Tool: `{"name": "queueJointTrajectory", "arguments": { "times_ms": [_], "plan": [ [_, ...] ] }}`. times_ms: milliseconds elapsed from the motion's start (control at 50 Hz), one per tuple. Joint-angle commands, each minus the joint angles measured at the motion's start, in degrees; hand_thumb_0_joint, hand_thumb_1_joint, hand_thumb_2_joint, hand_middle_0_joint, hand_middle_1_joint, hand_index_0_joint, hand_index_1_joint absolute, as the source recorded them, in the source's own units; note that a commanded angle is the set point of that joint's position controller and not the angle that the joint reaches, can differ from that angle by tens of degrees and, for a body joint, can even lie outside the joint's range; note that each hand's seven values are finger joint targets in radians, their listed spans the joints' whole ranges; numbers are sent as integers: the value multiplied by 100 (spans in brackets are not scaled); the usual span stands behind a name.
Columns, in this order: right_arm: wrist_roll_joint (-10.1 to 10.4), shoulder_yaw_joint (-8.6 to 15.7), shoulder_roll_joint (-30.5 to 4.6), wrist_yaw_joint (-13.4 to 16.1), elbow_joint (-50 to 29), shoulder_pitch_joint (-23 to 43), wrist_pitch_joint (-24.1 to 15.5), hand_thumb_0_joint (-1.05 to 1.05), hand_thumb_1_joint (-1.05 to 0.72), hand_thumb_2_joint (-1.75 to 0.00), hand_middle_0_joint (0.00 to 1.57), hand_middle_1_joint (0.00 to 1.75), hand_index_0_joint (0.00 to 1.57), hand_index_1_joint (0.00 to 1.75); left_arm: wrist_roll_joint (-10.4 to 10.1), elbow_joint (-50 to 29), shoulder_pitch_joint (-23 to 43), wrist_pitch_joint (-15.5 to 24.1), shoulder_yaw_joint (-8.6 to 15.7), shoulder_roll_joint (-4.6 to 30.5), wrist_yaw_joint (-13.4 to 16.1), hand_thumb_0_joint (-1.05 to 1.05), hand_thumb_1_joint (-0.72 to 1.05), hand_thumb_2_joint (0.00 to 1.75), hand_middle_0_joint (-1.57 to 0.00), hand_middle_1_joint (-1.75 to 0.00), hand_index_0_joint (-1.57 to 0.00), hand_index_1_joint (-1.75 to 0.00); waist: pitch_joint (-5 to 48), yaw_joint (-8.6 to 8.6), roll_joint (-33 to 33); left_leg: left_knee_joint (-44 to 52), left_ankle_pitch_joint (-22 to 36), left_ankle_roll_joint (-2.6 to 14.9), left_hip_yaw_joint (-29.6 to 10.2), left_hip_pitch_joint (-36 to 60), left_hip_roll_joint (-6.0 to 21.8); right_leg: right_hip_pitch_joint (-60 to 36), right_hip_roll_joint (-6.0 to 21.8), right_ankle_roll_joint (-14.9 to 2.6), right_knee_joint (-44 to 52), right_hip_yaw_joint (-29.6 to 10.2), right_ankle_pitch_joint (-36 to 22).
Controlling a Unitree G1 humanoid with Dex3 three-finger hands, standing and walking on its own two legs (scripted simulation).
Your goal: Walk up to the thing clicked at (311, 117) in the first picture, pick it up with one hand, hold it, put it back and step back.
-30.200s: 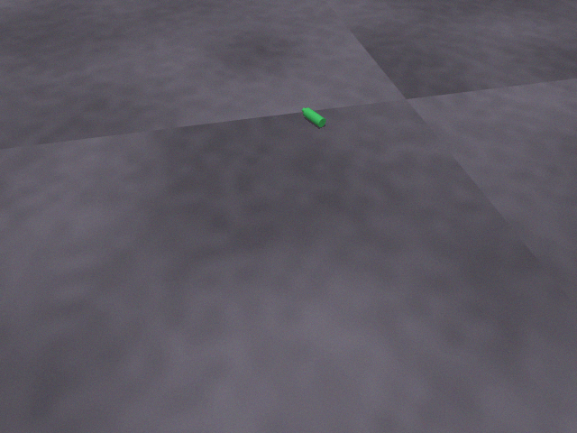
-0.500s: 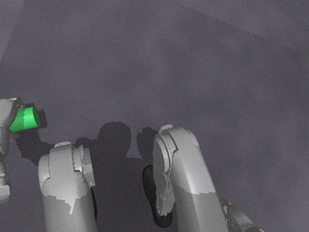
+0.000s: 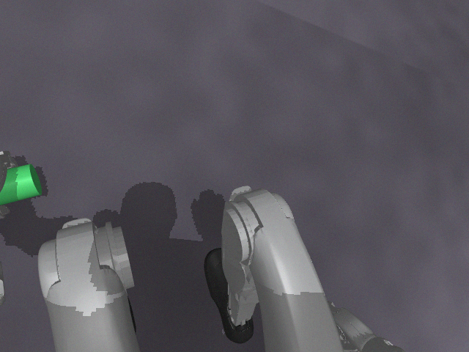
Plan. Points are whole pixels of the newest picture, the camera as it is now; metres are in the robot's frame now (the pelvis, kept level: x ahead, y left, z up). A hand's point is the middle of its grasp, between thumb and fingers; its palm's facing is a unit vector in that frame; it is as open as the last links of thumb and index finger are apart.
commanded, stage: rest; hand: left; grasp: from above
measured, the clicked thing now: out of the picture +0.39 +0.34 -0.25
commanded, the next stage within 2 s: open in 0.52 s
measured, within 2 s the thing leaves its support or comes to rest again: rests again in 0.38 s
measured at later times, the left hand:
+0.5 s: hand (1, 195) +0.38 +0.30 -0.24, palm faces -0.43 -0.11 -0.90, open 8.7 cm
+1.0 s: hand out of the picture +0.37 +0.33 -0.24, palm faces -0.47 -0.16 -0.87, open 11.7 cm
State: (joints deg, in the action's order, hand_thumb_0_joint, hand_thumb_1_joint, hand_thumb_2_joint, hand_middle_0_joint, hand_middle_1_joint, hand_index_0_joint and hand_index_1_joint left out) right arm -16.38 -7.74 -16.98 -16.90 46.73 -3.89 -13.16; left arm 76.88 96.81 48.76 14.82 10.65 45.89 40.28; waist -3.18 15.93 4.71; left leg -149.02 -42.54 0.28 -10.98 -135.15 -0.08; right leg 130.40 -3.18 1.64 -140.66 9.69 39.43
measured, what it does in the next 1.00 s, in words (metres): stands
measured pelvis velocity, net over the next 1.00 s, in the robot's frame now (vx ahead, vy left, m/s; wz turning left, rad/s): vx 0.00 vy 0.00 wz -0.02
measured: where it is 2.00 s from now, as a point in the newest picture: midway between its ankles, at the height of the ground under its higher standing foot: (180, 332)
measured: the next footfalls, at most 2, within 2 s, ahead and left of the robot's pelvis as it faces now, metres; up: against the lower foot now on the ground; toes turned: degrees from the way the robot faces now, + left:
none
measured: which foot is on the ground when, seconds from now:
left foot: down 0.00-1.00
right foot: down 0.00-1.00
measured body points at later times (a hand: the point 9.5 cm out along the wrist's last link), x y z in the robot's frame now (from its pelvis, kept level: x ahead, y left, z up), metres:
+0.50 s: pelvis +0.00 +0.00 +0.00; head +0.24 +0.12 +0.36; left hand +0.40 +0.31 -0.19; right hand +0.08 -0.26 -0.07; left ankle +0.06 +0.12 -0.25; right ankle +0.10 -0.11 -0.25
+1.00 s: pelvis +0.00 +0.00 +0.00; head +0.24 +0.12 +0.36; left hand +0.39 +0.33 -0.19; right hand +0.07 -0.26 -0.07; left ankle +0.06 +0.12 -0.25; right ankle +0.10 -0.11 -0.25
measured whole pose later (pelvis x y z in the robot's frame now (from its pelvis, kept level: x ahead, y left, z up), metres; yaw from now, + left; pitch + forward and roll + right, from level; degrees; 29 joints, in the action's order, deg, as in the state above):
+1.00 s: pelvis +0.00 +0.00 +0.00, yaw -1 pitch +26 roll -12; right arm -16.8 -10.6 -19.2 -19.4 46.0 -2.7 -16.1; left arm 72.9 100.0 49.4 15.8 8.8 50.6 40.1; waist -7.0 16.8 6.2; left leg -148.8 -42.6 0.0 -12.7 -133.3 0.1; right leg 128.4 -3.7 1.7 -139.3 11.0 38.6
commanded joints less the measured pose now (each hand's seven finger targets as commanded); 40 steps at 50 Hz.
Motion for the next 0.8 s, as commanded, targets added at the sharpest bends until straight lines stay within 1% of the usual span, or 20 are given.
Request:
{"name": "queueJointTrajectory", "arguments": {
  "times_ms": [0,40,60,100,140,220,240,320,340,400,420,460,480,500,540,600,640,660,720,780],
  "plan": [
    [-21,509,-1816,15,7,-1040,-71,0,-90,-90,20,30,20,30,-67,-510,1298,53,229,1589,296,0,67,63,-103,-54,-104,-53,3420,83,-2325,1705,1144,71,432,2658,33,-1723,-168,-283,1216,465,-1207],
    [-14,485,-1723,-10,6,-1002,-61,0,-90,-90,20,30,20,30,-119,-434,1227,62,190,1462,292,0,64,62,-102,-53,-102,-53,3452,64,-2291,1674,1227,72,457,2619,49,-1833,-210,-289,1238,443,-1336],
    [-23,469,-1683,-27,-22,-1026,-79,0,-90,-90,20,30,20,30,-119,-513,1348,82,-8,1244,237,0,64,64,-101,-54,-102,-54,3509,180,-2298,1629,1319,75,477,2757,43,-1872,-202,-257,1256,436,-1435],
    [-46,455,-1780,-48,44,-1083,-109,0,-90,-90,20,30,20,30,-143,-418,1471,131,2,1351,215,0,65,63,-101,-56,-102,-55,3438,271,-2281,1610,1318,76,415,2752,49,-1836,-187,-246,1226,475,-1457],
    [-13,436,-1797,-41,67,-970,-127,0,-90,-90,20,30,20,30,-171,-415,1342,171,4,1448,242,0,62,65,-100,-55,-101,-55,3434,156,-2345,1635,1336,51,384,2826,66,-1869,-196,-259,1218,476,-1456],
    [-53,359,-1819,-96,20,-948,-174,0,-90,-90,20,30,20,30,-119,-429,1408,241,-106,1360,354,0,62,61,-99,-55,-100,-54,3451,218,-2445,1657,1470,30,355,2931,66,-1927,-209,-248,1164,522,-1567],
    [-88,323,-1808,-121,-37,-890,-205,0,-90,-90,20,30,20,30,-145,-406,1455,246,-218,1221,369,0,64,60,-99,-55,-101,-54,3416,265,-2372,1633,1437,42,356,2888,68,-1929,-212,-243,1199,534,-1555],
    [-105,294,-1923,-148,-43,-732,-239,0,-90,-90,20,30,20,30,-52,-260,1320,170,-131,1512,588,0,61,61,-98,-54,-99,-53,3275,167,-2312,1649,1243,37,353,2724,89,-1909,-256,-282,1238,510,-1395],
    [-114,281,-1937,-162,-35,-771,-245,0,-90,-90,20,30,20,30,-41,-281,1370,151,-150,1454,627,0,60,62,-98,-53,-99,-53,3307,212,-2335,1699,1267,37,339,2743,80,-1893,-255,-275,1252,523,-1376],
    [-116,245,-1919,-205,12,-732,-295,0,-90,-90,20,30,20,30,-76,-209,1307,38,-311,1301,706,0,58,59,-95,-53,-96,-51,3247,222,-2404,1715,1187,43,337,2764,89,-1851,-270,-273,1288,513,-1315],
    [-92,257,-1961,-212,-66,-591,-323,0,-90,-90,20,30,20,30,-131,-300,1355,18,-247,1418,752,0,57,59,-94,-53,-95,-52,3251,184,-2265,1685,1134,42,282,2681,113,-1843,-270,-279,1263,520,-1291],
    [-84,223,-1922,-266,-11,-722,-360,0,-90,-90,20,30,20,30,-166,-214,1382,-69,-374,1269,750,0,56,55,-93,-53,-95,-51,3191,247,-2326,1686,1088,57,326,2671,104,-1879,-280,-278,1326,491,-1271],
    [-68,264,-2034,-246,-77,-577,-382,0,-90,-90,20,30,20,30,-210,-345,1350,-87,-46,1719,830,0,55,58,-94,-51,-94,-51,3276,150,-2237,1666,1137,50,289,2659,132,-1942,-278,-287,1297,485,-1326],
    [-23,234,-1982,-254,-124,-604,-376,0,-90,-90,20,30,20,30,-184,-283,1348,-139,-193,1538,819,0,53,58,-94,-50,-94,-49,3245,157,-2265,1677,1129,60,330,2601,99,-1967,-276,-309,1350,441,-1286],
    [-47,275,-2022,-282,-87,-684,-405,0,-90,-90,20,30,20,30,-221,-172,1288,-205,-73,1658,775,0,53,57,-91,-53,-93,-51,3201,222,-2237,1596,1136,72,354,2590,127,-2023,-274,-291,1342,445,-1346],
    [6,291,-2008,-282,-110,-710,-404,0,-90,-90,20,30,20,30,-262,-128,1235,-236,62,1764,694,0,52,59,-90,-55,-91,-53,3250,191,-2185,1578,1208,78,367,2555,130,-2120,-273,-299,1356,405,-1402],
    [13,247,-1969,-284,-155,-580,-418,0,-89,-90,20,30,20,30,-326,-140,1275,-247,-101,1546,637,0,36,55,-74,-54,-75,-53,3238,182,-2174,1635,1228,64,308,2591,127,-2051,-262,-303,1321,437,-1398],
    [24,285,-2041,-282,-60,-789,-390,0,-89,-90,20,30,20,30,-283,-83,1146,-236,156,1875,636,0,28,53,-66,-56,-67,-54,3301,184,-2275,1653,1331,57,295,2671,134,-2179,-271,-303,1299,448,-1506],
    [28,291,-2002,-273,-114,-690,-341,0,-89,-90,20,30,20,30,-245,-103,1110,-201,122,1808,561,0,4,57,-48,-61,-49,-60,3238,154,-2286,1694,1308,40,285,2643,132,-2124,-277,-321,1267,456,-1447],
    [13,299,-2003,-244,-136,-706,-330,0,-89,-90,20,30,20,30,-344,-60,1134,-130,99,1705,488,0,-14,67,-41,-66,-41,-66,3107,216,-2252,1729,1093,73,313,2511,114,-2071,-272,-324,1379,459,-1232]
  ]
}}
